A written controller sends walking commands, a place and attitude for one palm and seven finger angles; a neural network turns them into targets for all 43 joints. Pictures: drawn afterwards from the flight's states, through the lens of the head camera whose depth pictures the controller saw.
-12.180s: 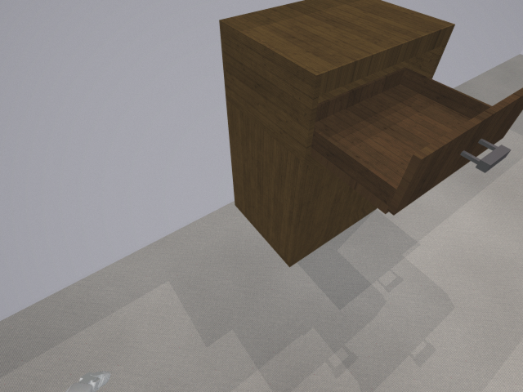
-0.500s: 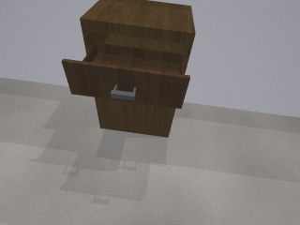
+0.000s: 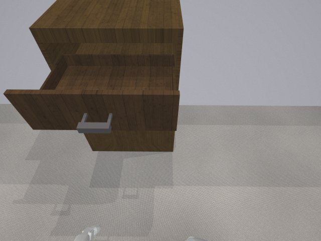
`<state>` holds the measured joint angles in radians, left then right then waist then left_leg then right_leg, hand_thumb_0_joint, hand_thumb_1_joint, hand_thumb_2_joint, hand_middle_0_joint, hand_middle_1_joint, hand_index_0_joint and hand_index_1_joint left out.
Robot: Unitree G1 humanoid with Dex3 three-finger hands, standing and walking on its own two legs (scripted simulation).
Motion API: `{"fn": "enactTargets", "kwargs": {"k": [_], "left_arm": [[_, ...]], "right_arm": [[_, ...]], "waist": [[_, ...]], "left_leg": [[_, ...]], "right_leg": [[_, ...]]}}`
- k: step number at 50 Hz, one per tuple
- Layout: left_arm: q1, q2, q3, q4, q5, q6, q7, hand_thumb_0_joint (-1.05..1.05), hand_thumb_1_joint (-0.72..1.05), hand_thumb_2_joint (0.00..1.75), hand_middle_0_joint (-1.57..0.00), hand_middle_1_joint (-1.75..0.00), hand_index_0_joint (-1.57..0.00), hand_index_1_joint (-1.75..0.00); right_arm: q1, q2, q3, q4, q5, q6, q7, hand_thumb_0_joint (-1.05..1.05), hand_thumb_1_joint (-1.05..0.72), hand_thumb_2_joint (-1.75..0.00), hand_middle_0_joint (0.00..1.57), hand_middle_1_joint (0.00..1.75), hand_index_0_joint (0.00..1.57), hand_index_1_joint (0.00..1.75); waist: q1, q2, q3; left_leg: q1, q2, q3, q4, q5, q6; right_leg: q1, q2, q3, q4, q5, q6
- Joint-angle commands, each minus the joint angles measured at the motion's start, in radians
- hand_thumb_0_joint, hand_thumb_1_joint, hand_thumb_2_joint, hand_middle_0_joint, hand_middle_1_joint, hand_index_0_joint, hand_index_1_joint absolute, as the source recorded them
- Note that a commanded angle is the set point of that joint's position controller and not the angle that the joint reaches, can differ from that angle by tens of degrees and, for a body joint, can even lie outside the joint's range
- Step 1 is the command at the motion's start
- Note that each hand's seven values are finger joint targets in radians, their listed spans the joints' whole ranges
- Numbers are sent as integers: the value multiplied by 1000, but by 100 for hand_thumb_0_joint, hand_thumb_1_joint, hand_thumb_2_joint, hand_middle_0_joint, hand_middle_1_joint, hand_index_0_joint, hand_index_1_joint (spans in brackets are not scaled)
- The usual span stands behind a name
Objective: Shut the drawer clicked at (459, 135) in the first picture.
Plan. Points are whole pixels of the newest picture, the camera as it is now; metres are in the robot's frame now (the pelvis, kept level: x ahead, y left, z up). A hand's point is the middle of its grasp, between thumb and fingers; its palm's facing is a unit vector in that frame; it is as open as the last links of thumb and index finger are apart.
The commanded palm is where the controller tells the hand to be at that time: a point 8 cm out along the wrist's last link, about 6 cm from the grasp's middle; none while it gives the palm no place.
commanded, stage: take the last steps up to it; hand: left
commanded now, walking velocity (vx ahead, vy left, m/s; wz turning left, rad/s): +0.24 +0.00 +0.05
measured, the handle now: (96, 122) +0.47 +0.22 -0.01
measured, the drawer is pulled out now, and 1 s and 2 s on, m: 0.30 0.30 0.30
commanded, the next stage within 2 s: come to a stop and stand still in 0.30 s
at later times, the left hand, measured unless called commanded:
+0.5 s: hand out of the picture +0.06 +0.17 -0.17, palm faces +0.16 -0.98 -0.13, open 7.3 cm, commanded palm none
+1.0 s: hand out of the picture +0.12 +0.14 -0.13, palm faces +0.06 -0.96 -0.28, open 7.3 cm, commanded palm none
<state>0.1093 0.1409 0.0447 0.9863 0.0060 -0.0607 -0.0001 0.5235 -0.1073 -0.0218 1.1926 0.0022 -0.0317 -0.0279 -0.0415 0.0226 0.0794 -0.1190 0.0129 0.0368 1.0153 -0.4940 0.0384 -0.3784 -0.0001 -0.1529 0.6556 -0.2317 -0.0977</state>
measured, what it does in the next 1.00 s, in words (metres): walks ahead: left foot, then right foot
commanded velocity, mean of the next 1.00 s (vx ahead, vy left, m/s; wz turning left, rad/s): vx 0.04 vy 0.02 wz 0.02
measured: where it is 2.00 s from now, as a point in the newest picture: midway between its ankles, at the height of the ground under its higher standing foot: outside the picture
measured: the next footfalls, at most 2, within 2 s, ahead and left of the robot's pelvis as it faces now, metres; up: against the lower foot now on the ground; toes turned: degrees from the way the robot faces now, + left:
left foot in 0.44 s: +0.21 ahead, +0.13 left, +0.00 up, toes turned +8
right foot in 0.90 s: +0.13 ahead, -0.16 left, +0.00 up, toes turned -5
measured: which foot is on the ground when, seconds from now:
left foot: up 0.00-0.42, down 0.44-0.90, up 0.92-1.00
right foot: down 0.00-0.46, up 0.48-0.88, down 0.90-1.00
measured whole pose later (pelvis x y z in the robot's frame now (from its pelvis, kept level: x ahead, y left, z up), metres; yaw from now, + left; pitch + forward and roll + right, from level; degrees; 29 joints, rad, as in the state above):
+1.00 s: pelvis +0.10 -0.05 +0.02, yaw -1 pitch -1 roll +3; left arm 0.29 0.14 0.03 1.04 0.02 0.02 0.03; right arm 0.25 -0.21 -0.07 1.08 -0.02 0.07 -0.01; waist 0.02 0.04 0.00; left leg -0.39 0.04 0.05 0.73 -0.37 -0.03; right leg -0.22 -0.06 -0.04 0.56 -0.32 -0.01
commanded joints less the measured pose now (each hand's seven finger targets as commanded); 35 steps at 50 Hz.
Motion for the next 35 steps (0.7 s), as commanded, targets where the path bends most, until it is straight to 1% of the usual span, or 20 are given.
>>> {"fn": "enactTargets", "kwargs": {"k": [1, 2, 3, 5, 7, 10, 12, 14, 16, 19, 20, 21, 22, 23, 24, 25, 26, 27, 31, 35], "left_arm": [[190, 158, 33, 32, -3, 4, 23, 0, 90, 90, -20, -30, -20, -30], [152, 109, 19, 25, 0, 2, 26, 0, 90, 90, -20, -30, -20, -30], [147, 87, 9, 24, 5, -4, 27, 0, 90, 90, -20, -30, -20, -30], [166, 78, 8, 32, 11, -11, 26, 0, 90, 90, -20, -30, -20, -30], [182, 93, 10, 38, 12, -18, 24, 0, 90, 90, -20, -30, -20, -30], [226, 112, 10, 59, 10, -21, 18, 0, 90, 90, -20, -30, -20, -30], [261, 119, 10, 78, 12, -25, 19, 0, 90, 90, -20, -30, -20, -30], [296, 126, 9, 94, 12, -22, 20, 0, 90, 90, -20, -30, -20, -30], [320, 126, 9, 109, 14, -17, 23, 0, 90, 90, -20, -30, -20, -30], [321, 125, 9, 122, 11, -4, 27, 0, 90, 90, -20, -30, -20, -30], [314, 113, 6, 127, 7, 1, 27, 0, 90, 90, -20, -30, -20, -30], [316, 83, -3, 124, 4, 6, 28, 0, 90, 90, -20, -30, -20, -30], [351, 35, -15, 121, -5, 8, 34, 0, 90, 90, -20, -30, -20, -30], [363, 26, -26, 133, -9, 16, 42, 0, 90, 90, -20, -30, -20, -30], [362, 34, -24, 140, -5, 29, 49, 0, 90, 90, -20, -30, -20, -30], [354, 33, -23, 152, -2, 43, 52, 0, 90, 90, -20, -30, -20, -30], [340, 47, -19, 154, 4, 53, 51, 0, 90, 90, -20, -30, -20, -30], [325, 58, -11, 153, 7, 63, 50, 0, 90, 90, -20, -30, -20, -30], [312, 67, 16, 119, 15, 97, 43, 0, 90, 90, -20, -30, -20, -30], [286, 73, 39, 73, 18, 122, 38, 0, 90, 90, -20, -30, -20, -30]], "right_arm": [[-75, -77, -34, -126, -19, -9, 7, 0, -90, -90, 20, 30, 20, 30], [-71, -62, -32, -121, -27, 3, 10, 0, -90, -90, 20, 30, 20, 30], [-56, -50, -31, -120, -30, 14, 13, 0, -90, -90, 20, 30, 20, 30], [-46, -41, -32, -120, -34, 26, 16, 0, -90, -90, 20, 30, 20, 30], [-81, -39, -34, -139, -32, 29, 22, 0, -90, -90, 20, 30, 20, 30], [-178, -54, -34, -170, -29, 24, 31, 0, -90, -90, 20, 30, 20, 30], [-256, -57, -30, -191, -26, 12, 35, 0, -90, -90, 20, 30, 20, 30], [-316, -61, -26, -204, -24, 5, 36, 0, -90, -90, 20, 30, 20, 30], [-361, -64, -26, -212, -21, -2, 35, 0, -90, -90, 20, 30, 20, 30], [-340, -70, -22, -195, -20, -12, 28, 0, -90, -90, 20, 30, 20, 30], [-294, -82, -20, -174, -22, -19, 22, 0, -90, -90, 20, 30, 20, 30], [-214, -126, -27, -145, -23, -30, 14, 0, -90, -90, 20, 30, 20, 30], [-151, -190, -34, -133, -28, -32, 2, 0, -90, -90, 20, 30, 20, 30], [-153, -201, -29, -124, -18, -17, -6, 0, -90, -90, 20, 30, 20, 30], [-196, -187, -16, -124, -18, -7, -19, 0, -90, -90, 20, 30, 20, 30], [-238, -177, -7, -130, -17, -8, -29, 0, -90, -90, 20, 30, 20, 30], [-266, -171, -7, -129, -15, -3, -33, 0, -90, -90, 20, 30, 20, 30], [-275, -169, -11, -132, -16, 5, -35, 0, -90, -90, 20, 30, 20, 30], [-287, -190, -43, -150, -15, 23, -41, 0, -90, -90, 20, 30, 20, 30], [-337, -193, -55, -187, -20, 33, -32, 0, -90, -90, 20, 30, 20, 30]], "waist": [[62, -68, 13], [36, -71, 42], [15, -64, 37], [-7, -89, 16], [-4, -98, 1], [22, -120, -3], [45, -113, -3], [69, -120, -14], [86, -128, -3], [67, -126, -19], [44, -110, -48], [19, -19, -92], [10, 142, -181], [21, 200, -192], [40, 121, -158], [45, 161, -156], [49, 163, -104], [43, 116, -69], [48, 36, -72], [57, 113, -85]], "left_leg": [[-416, 98, -78, 352, 119, 1], [-381, 115, -71, 310, 156, -7], [-352, 115, -59, 265, 183, -20], [-332, 115, -27, 168, 212, -42], [-335, 115, -5, 69, 243, -57], [-369, 113, 15, -67, 284, -73], [-372, 109, 25, -178, 274, -77], [-365, 89, 40, -254, 258, -77], [-316, 74, 48, -319, 237, -68], [-168, 42, 69, -467, 275, -58], [-63, 31, 74, -561, 349, -54], [85, 102, 2, -597, 572, -35], [245, 285, -169, -563, 939, 45], [221, 404, -219, -601, 1233, 134], [161, 404, -179, -612, 1293, 159], [128, 375, -175, -637, 1261, 145], [84, 364, -158, -641, 1248, 140], [49, 354, -148, -648, 1217, 138], [-9, 361, -119, -668, 1060, 145], [-92, 325, -69, -706, 759, 127]], "right_leg": [[137, -370, 457, -459, -102, -128], [42, -329, 365, -479, -93, -94], [0, -295, 298, -491, -40, -71], [-16, -257, 205, -485, 57, -53], [2, -237, 175, -474, 164, -60], [89, -232, 172, -463, 217, -62], [152, -250, 192, -438, 292, -73], [226, -256, 196, -411, 372, -68], [240, -275, 205, -388, 405, -69], [231, -251, 188, -318, 387, -38], [213, -216, 163, -238, 406, -11], [145, -157, 119, -100, 349, 32], [23, -83, 64, 26, 89, 86], [20, -60, 74, 132, -331, 115], [40, -77, 125, 158, -394, 122], [49, -85, 143, 168, -372, 131], [49, -88, 145, 188, -350, 130], [42, -91, 151, 206, -320, 129], [-11, -71, 159, 363, -243, 135], [-50, -58, 171, 476, -179, 143]]}}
